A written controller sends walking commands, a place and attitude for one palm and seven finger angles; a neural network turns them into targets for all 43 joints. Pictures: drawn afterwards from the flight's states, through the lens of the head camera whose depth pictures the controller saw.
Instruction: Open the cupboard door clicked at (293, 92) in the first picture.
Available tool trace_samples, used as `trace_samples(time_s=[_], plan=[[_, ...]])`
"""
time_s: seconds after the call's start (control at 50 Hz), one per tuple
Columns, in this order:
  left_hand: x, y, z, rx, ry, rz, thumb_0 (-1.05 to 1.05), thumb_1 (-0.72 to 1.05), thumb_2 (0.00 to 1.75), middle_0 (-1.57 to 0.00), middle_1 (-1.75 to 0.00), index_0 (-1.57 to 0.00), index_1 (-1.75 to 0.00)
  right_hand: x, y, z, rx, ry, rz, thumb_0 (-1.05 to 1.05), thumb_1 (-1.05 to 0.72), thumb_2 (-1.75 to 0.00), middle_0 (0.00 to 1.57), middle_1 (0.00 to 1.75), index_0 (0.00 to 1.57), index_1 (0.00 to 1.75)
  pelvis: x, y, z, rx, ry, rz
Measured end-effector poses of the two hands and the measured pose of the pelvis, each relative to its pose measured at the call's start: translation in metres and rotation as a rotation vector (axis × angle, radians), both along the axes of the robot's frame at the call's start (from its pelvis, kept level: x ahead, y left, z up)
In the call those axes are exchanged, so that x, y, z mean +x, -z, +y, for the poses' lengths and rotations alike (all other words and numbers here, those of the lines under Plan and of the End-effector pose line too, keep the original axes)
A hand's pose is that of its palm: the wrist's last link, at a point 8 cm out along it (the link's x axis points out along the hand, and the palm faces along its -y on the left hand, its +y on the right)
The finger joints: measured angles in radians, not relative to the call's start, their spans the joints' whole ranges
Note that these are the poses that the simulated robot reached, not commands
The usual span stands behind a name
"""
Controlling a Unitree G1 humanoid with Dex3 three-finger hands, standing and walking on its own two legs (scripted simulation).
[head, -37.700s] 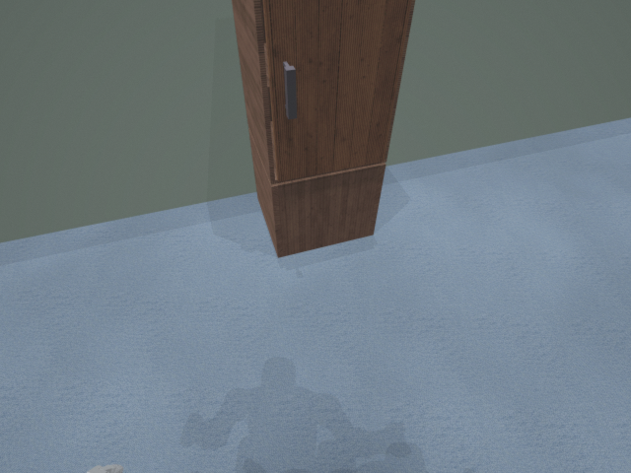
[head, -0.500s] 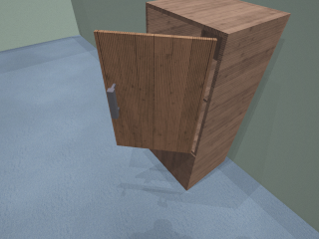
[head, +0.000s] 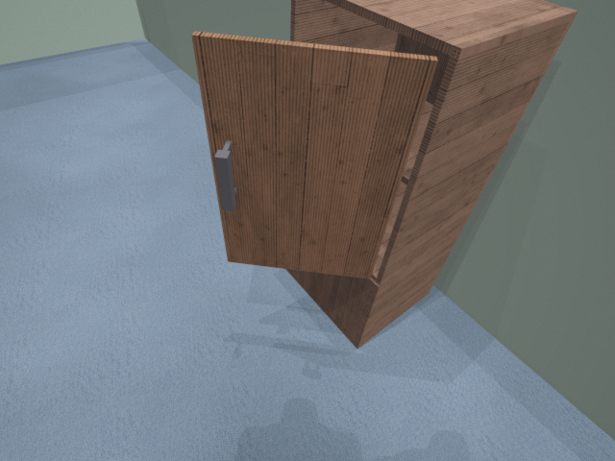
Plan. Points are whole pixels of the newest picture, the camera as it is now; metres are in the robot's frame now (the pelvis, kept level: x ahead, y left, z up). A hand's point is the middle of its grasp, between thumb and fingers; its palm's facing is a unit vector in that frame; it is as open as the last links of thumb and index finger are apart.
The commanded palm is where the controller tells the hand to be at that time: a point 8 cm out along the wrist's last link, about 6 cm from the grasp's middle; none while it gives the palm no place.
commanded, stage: come to a stop and stand still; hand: left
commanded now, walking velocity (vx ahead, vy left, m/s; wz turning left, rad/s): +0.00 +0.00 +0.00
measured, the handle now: (228, 175) +0.64 +0.20 -0.02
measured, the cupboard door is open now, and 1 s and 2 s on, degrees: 46 46 46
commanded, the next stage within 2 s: look again from close up in 0.26 s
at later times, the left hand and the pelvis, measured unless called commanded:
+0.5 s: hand out of the picture -0.06 +0.17 -0.18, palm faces +0.04 -0.99 -0.16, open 7.3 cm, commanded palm none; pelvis -0.01 +0.02 +0.00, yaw +0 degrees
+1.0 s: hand out of the picture -0.04 +0.16 -0.18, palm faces +0.02 -0.99 -0.15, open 7.3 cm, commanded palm none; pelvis -0.01 +0.01 +0.00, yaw -1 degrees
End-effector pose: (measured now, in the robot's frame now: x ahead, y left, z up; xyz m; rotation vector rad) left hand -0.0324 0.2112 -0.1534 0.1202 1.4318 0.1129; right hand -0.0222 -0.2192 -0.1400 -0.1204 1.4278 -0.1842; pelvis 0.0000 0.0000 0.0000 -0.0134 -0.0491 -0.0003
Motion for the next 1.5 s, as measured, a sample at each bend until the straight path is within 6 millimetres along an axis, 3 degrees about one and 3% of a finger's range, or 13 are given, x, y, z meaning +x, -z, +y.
trace_samples(time_s=[0.2, 0.54, 0.78, 1.06, 1.3, 1.38, 1.5], plan=[[-0.012, 0.002, 0.000, -0.020, -0.024, 0.003, 0.00, 0.91, 0.90, -0.20, -0.30, -0.20, -0.29, 0.001, 0.004, 0.022, 0.018, 0.015, -0.022, 0.01, -0.91, -0.90, 0.20, 0.30, 0.20, 0.30, -0.005, 0.002, 0.012, -0.001, 0.000, 0.009], [-0.035, -0.003, 0.013, 0.014, -0.036, 0.039, 0.00, 0.91, 0.90, -0.20, -0.30, -0.20, -0.29, 0.007, 0.004, 0.016, 0.005, 0.015, -0.060, 0.01, -0.91, -0.90, 0.20, 0.30, 0.20, 0.30, -0.011, 0.002, 0.017, 0.004, 0.008, 0.013], [-0.030, -0.004, 0.007, 0.011, -0.029, 0.030, 0.00, 0.91, 0.90, -0.20, -0.30, -0.20, -0.29, 0.002, 0.005, 0.013, 0.013, 0.021, -0.048, 0.00, -0.91, -0.90, 0.20, 0.30, 0.20, 0.30, -0.011, 0.001, 0.011, 0.004, 0.013, 0.018], [-0.005, -0.002, 0.001, -0.007, -0.016, -0.003, 0.00, 0.91, 0.90, -0.20, -0.30, -0.20, -0.29, -0.005, 0.004, 0.014, 0.015, 0.035, -0.009, 0.00, -0.91, -0.90, 0.20, 0.30, 0.20, 0.30, -0.001, 0.001, 0.009, 0.003, 0.020, 0.027], [0.014, 0.010, 0.015, -0.037, -0.038, 0.046, 0.00, 0.91, 0.90, -0.20, -0.30, -0.20, -0.29, 0.010, 0.007, 0.032, -0.006, 0.054, 0.010, 0.00, -0.91, -0.90, 0.20, 0.30, 0.20, 0.30, 0.032, 0.010, 0.027, -0.001, 0.038, 0.032], [0.038, 0.004, 0.023, -0.031, 0.002, 0.059, 0.00, 0.91, 0.90, -0.20, -0.30, -0.20, -0.29, 0.018, 0.004, 0.041, 0.002, 0.084, 0.002, 0.00, -0.91, -0.90, 0.20, 0.30, 0.20, 0.30, 0.046, 0.006, 0.032, 0.008, 0.065, 0.043], [0.108, -0.008, 0.029, 0.000, 0.069, -0.016, 0.01, 0.93, 0.90, -0.20, -0.30, -0.20, -0.29, 0.023, -0.002, 0.051, 0.027, 0.119, 0.034, 0.00, -0.91, -0.90, 0.20, 0.30, 0.20, 0.30, 0.069, -0.003, 0.030, 0.009, 0.081, 0.056]])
